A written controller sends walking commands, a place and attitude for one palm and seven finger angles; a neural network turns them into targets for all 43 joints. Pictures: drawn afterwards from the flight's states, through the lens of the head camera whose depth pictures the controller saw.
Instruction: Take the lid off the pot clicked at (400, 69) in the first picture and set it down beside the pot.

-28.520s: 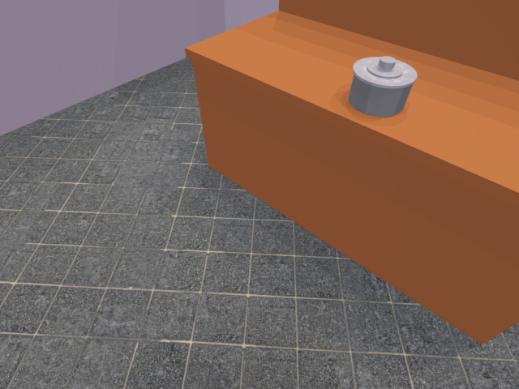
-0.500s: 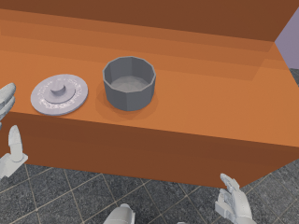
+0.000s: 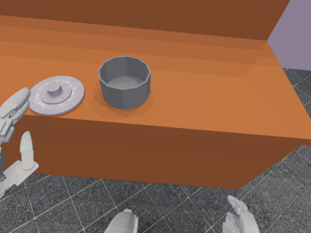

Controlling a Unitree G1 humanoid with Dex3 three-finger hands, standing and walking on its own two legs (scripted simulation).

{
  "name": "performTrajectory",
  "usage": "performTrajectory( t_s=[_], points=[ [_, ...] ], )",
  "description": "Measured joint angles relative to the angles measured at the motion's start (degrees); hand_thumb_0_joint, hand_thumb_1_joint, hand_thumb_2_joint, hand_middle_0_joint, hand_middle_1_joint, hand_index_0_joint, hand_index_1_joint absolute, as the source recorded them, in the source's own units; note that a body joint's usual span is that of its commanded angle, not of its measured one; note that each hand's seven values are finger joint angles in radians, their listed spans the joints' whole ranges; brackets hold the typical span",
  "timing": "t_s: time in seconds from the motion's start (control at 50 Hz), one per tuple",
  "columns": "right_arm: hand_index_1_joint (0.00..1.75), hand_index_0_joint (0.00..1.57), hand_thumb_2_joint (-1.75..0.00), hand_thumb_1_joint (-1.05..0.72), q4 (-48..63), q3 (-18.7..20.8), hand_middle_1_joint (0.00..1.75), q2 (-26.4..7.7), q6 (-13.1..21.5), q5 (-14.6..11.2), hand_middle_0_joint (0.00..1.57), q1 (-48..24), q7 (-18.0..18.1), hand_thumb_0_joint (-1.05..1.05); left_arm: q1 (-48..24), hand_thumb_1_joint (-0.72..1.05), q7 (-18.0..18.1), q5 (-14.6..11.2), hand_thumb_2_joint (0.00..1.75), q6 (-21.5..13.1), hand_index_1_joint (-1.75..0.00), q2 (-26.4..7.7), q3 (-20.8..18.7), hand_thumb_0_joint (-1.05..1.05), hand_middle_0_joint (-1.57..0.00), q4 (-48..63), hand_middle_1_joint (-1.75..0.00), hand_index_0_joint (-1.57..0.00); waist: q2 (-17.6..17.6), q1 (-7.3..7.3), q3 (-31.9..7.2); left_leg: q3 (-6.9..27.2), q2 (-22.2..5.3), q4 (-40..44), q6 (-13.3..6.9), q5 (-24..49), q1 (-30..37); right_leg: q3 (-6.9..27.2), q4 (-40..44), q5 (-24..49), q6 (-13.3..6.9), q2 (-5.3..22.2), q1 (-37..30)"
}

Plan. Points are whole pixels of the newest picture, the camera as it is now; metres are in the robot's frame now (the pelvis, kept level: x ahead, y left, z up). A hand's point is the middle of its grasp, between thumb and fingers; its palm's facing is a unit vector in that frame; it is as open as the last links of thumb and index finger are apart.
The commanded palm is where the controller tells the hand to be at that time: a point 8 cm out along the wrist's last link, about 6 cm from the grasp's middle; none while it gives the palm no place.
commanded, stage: step back with the hand held close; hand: left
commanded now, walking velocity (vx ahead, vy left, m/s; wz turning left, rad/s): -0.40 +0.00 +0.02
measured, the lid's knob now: (54, 88) +0.55 +0.39 -0.02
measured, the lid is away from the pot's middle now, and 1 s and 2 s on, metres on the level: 0.25 0.25 0.25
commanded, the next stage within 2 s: stop stepping back and stand still in 0.18 s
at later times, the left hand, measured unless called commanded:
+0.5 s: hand out of the picture +0.08 +0.20 +0.18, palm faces +0.18 -0.82 -0.54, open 7.4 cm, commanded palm +0.03 +0.27 +0.19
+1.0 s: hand out of the picture +0.02 +0.23 +0.17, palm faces +0.34 -0.85 -0.40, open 7.4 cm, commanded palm -0.03 +0.28 +0.19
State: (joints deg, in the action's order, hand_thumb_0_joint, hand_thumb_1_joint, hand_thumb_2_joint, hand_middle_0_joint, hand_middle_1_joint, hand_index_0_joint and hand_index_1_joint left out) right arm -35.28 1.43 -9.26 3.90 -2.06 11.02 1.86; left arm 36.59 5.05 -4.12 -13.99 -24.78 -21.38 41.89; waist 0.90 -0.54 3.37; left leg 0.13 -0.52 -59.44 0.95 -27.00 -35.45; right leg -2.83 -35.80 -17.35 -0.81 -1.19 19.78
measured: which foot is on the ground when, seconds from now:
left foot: up 0.00-0.12, down 0.14-0.42, up 0.44-0.62, down 0.64-1.00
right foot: down 0.00-0.66, up 0.68-0.82, down 0.84-1.00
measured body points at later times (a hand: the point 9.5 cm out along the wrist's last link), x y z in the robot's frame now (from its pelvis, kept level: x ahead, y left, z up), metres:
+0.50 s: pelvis -0.11 -0.01 +0.00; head -0.08 +0.01 +0.45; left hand +0.06 +0.24 +0.21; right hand +0.04 -0.25 -0.09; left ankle -0.10 +0.12 -0.69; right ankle -0.03 -0.10 -0.72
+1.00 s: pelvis -0.16 +0.00 +0.01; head -0.16 +0.01 +0.46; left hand +0.00 +0.27 +0.20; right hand -0.01 -0.24 -0.07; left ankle -0.16 +0.11 -0.69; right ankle -0.13 -0.09 -0.72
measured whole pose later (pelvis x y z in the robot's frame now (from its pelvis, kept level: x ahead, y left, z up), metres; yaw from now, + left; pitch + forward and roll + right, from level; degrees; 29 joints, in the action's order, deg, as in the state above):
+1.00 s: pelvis -0.16 +0.00 +0.01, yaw +1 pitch +0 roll +0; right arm -36.5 -0.4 -10.8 2.4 -1.3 12.8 2.6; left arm 36.1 7.2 -2.8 -10.4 -21.5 -18.7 34.9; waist 2.2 0.1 -0.4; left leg -1.3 -0.4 -49.0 -1.7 -24.5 -23.3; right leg -1.9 -30.6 -13.6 -3.1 -1.9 17.4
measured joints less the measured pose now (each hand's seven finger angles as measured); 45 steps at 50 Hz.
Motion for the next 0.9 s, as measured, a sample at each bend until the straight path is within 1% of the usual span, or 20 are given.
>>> performTrajectory(
  t_s=[0.06, 0.1, 0.14, 0.16, 0.18, 0.22, 0.28, 0.3, 0.32, 0.36, 0.42, 0.48, 0.54, 0.62, 0.68, 0.72, 0.76, 0.8, 0.84, 0.9],
  points=[
    [0.30, 0.20, -0.90, -0.90, -0.4, -0.5, 0.30, 0.4, -2.5, -0.1, 0.21, 0.2, 0.6, 0.01, 1.4, 0.88, 0.3, 0.5, 0.90, 0.0, -0.31, 0.6, 0.2, 0.01, -0.21, -1.0, -0.30, -0.22, 3.7, -0.40, -3.2, -0.6, 2.0, -4.5, 0.4, -3.3, 4.2, 2.2, 1.2, 1.5, 0.6, 2.2, 1.8],
    [0.30, 0.20, -0.90, -0.90, 0.7, -1.1, 0.30, -0.2, -2.9, -0.2, 0.21, -0.6, 1.1, 0.01, 0.5, 0.88, 1.1, 0.4, 0.90, -0.3, -0.31, 0.5, -0.4, 0.01, -0.21, -1.8, -0.30, -0.22, 4.6, -1.17, -3.6, -0.2, 1.6, 5.8, 0.3, -2.3, 9.5, 2.6, 0.3, 2.2, 1.1, 3.0, 4.1],
    [0.30, 0.20, -0.90, -0.90, 2.4, -0.9, 0.30, -1.7, -2.3, -0.3, 0.21, -2.0, 1.5, 0.01, -1.1, 0.88, 1.7, 0.1, 0.90, -0.6, -0.31, 0.1, -1.1, 0.01, -0.21, -1.7, -0.30, -0.22, 3.2, -2.34, -2.5, 0.0, -0.5, 21.5, -0.3, 6.1, 15.3, 1.5, -2.8, 1.7, 1.8, 2.9, 7.1],
    [0.30, 0.20, -0.90, -0.90, 2.2, -0.1, 0.30, -1.3, -1.8, -0.3, 0.20, -3.3, 1.6, 0.01, -2.6, 0.88, 1.9, -0.1, 0.90, -0.7, -0.31, -0.9, -1.8, 0.01, -0.21, -1.9, -0.30, -0.22, 4.4, -2.42, -1.0, -0.7, 0.3, 22.8, -0.7, 6.6, 15.4, 2.1, -5.0, 1.1, 1.9, 3.8, 8.6],
    [0.30, 0.20, -0.90, -0.90, 1.6, 0.4, 0.30, -0.4, -1.2, -0.2, 0.20, -4.7, 1.4, 0.01, -3.8, 0.88, 1.9, -0.2, 0.90, -0.8, -0.31, -1.7, -2.6, 0.01, -0.21, -2.4, -0.30, -0.21, 6.3, -1.54, 0.8, -2.0, 1.1, 22.6, -0.9, 6.8, 15.5, 4.2, -7.3, -2.0, 1.8, 3.8, 9.6],
    [0.30, 0.20, -0.90, -0.90, 1.0, 0.6, 0.30, 1.1, -0.1, 0.3, 0.20, -6.1, 0.5, 0.01, -3.8, 0.89, 1.8, -0.2, 0.90, -0.8, -0.31, -1.5, -3.7, 0.01, -0.21, -3.2, -0.30, -0.21, 7.5, -0.34, 2.5, -4.0, 0.5, 23.4, -1.0, 7.7, 16.2, 5.4, -10.7, -9.4, 2.1, 1.7, 11.0],
    [0.30, 0.20, -0.90, -0.90, 2.3, 0.2, 0.30, 1.8, 1.4, 1.1, 0.20, -5.1, -1.1, 0.01, -1.0, 0.89, 1.5, -0.1, 0.90, 1.5, -0.30, -1.0, -3.2, 0.02, -0.21, -1.1, -0.30, -0.21, 4.9, -1.40, 2.7, -3.0, -1.7, 24.5, -0.6, 9.5, 15.7, 3.5, -11.0, -8.5, 2.5, -1.2, 10.2],
    [0.30, 0.20, -0.90, -0.90, 1.4, 0.6, 0.30, 1.2, 2.6, 2.0, 0.20, -4.5, -1.6, 0.01, -2.8, 0.89, 0.7, 1.3, 0.90, 0.9, -0.30, -0.6, -0.8, 0.02, -0.21, -3.9, -0.30, -0.21, 3.1, -1.84, 2.3, -1.9, -1.9, 23.7, -0.6, 10.3, 14.6, 2.5, -9.6, -4.7, 3.0, -1.1, 9.2],
    [0.30, 0.20, -0.90, -0.90, 1.3, 0.7, 0.30, 0.5, 2.3, 1.6, 0.20, -3.8, -2.1, 0.01, -4.6, 0.89, -0.1, 1.3, 0.90, 3.3, -0.30, -0.2, 1.0, 0.02, -0.21, -4.9, -0.30, -0.21, 1.9, -1.61, 2.2, -1.4, -2.2, 23.4, -0.4, 10.4, 14.6, 2.2, -7.3, -2.0, 3.2, -1.0, 7.6],
    [0.30, 0.20, -0.90, -0.90, 1.6, 0.0, 0.30, 0.6, 1.5, 0.8, 0.21, -2.9, -2.3, 0.01, -2.3, 0.89, -0.3, 0.8, 0.90, 4.7, -0.30, -0.9, -0.2, 0.02, -0.21, -3.4, -0.30, -0.21, 1.8, -1.88, 1.4, -1.5, -2.3, 22.0, 0.1, 9.6, 13.9, 1.4, -1.5, 0.8, 2.7, -0.1, 3.9],
    [0.30, 0.20, -0.90, -0.90, 3.0, -0.6, 0.30, 0.5, -0.4, 0.0, 0.21, -1.7, -1.9, 0.01, 3.4, 0.89, 0.0, 0.6, 0.90, 4.5, -0.30, -2.5, -2.8, 0.02, -0.21, 0.5, -0.30, -0.21, 0.1, -2.33, 2.5, 0.0, -4.2, 18.5, -0.1, 7.4, 12.8, -0.6, 1.2, 4.9, -1.2, -1.9, 2.3],
    [0.30, 0.20, -0.90, -0.90, 2.2, -0.3, 0.30, -0.4, -1.7, -0.4, 0.21, 0.1, -1.1, 0.01, 6.9, 0.89, 0.7, 0.1, 0.90, 3.4, -0.31, -3.6, -2.9, 0.02, -0.21, 3.5, -0.30, -0.22, 0.8, -1.45, 1.4, 1.5, -1.5, 8.8, -1.1, 0.8, 10.0, -0.8, 0.8, 5.4, -2.4, -1.2, 3.3],
    [0.30, 0.20, -0.90, -0.90, 0.2, 0.1, 0.30, -1.6, -3.4, 0.0, 0.21, 1.2, 0.2, 0.01, 7.2, 0.88, 1.7, 0.4, 0.90, 3.0, -0.31, -1.9, -1.7, 0.02, -0.21, 2.8, -0.30, -0.22, 1.8, -0.36, -1.9, 0.7, 0.7, 3.2, -1.7, -0.3, 10.4, 0.4, 1.3, 6.7, -2.2, 0.1, 5.0],
    [0.30, 0.20, -0.90, -0.90, 0.1, 0.1, 0.30, -3.4, -3.1, -0.1, 0.20, 3.0, 1.8, 0.01, 2.9, 0.88, 3.2, 1.0, 0.90, 3.4, -0.31, 0.5, -0.4, 0.01, -0.21, -2.6, -0.30, -0.22, 1.8, -0.44, -5.5, 0.0, 0.3, 16.4, -3.4, -0.4, 17.6, -0.1, 0.1, 7.4, -1.2, 1.6, 8.6],
    [0.30, 0.20, -0.90, -0.90, 0.1, -0.3, 0.30, -3.6, -1.6, 0.0, 0.20, 3.0, 2.6, 0.01, -0.2, 0.88, 4.0, 1.1, 0.90, 4.1, -0.31, 1.7, 0.2, 0.01, -0.21, -6.6, -0.30, -0.22, 2.9, 0.01, -4.4, -0.9, 0.8, 22.7, -1.6, 3.5, 20.4, 1.2, -3.6, 1.7, 0.2, 2.0, 9.8],
    [0.30, 0.20, -0.90, -0.90, 0.8, -0.6, 0.30, -2.7, 0.0, 0.3, 0.20, 4.2, 2.5, 0.01, 1.0, 0.89, 4.3, 1.6, 0.90, 4.9, -0.31, 2.3, 0.2, 0.01, -0.21, -8.1, -0.30, -0.21, 2.6, -0.05, -5.6, -1.4, 0.5, 23.6, -1.6, 4.6, 21.0, 2.2, -13.2, -4.8, 1.5, 0.3, 11.0],
    [0.30, 0.20, -0.90, -0.90, 0.8, -0.7, 0.30, -1.6, 1.8, 0.4, 0.20, 5.7, 1.7, 0.01, 2.1, 0.89, 4.0, 1.9, 0.90, 5.3, -0.30, 2.4, 0.5, 0.02, -0.21, -8.6, -0.30, -0.21, 1.7, -0.67, -7.2, -0.8, 0.2, 25.5, -1.6, 5.7, 21.7, 2.4, -19.3, -6.5, 1.6, -0.7, 10.1],
    [0.30, 0.20, -0.90, -0.90, 0.4, -1.5, 0.30, -1.1, 2.8, 0.3, 0.20, 6.5, 1.1, 0.01, 2.6, 0.89, 3.7, 1.5, 0.90, 5.4, -0.30, 2.1, 1.1, 0.02, -0.21, -8.0, -0.30, -0.21, 0.9, -0.40, -7.6, -0.1, -0.3, 26.2, -0.6, 6.5, 22.0, 1.6, -12.1, -7.1, 1.7, -0.6, 4.9],
    [0.30, 0.20, -0.90, -0.90, 0.7, -2.6, 0.30, -0.9, 3.2, 0.4, 0.20, 6.5, 0.9, 0.01, 2.1, 0.89, 3.6, 1.5, 0.90, 4.8, -0.30, 0.9, 0.8, 0.02, -0.21, -6.6, -0.30, -0.21, 1.0, 0.48, -7.0, 0.0, -0.6, 23.2, -0.2, 5.3, 20.5, 1.6, -0.2, -2.8, 0.9, -0.3, -0.8],
    [0.30, 0.20, -0.90, -0.90, -1.6, -2.3, 0.30, -1.4, 1.6, 0.6, 0.21, 3.5, 0.7, 0.01, -2.1, 0.89, 2.5, 1.7, 0.90, 4.0, -0.30, 1.8, 2.5, 0.02, -0.21, -7.2, -0.30, -0.21, -0.6, 0.98, -4.0, 1.6, -0.7, 9.8, -1.9, 1.4, 14.8, -0.2, 0.5, 1.2, -2.2, -1.7, -1.2]
  ],
)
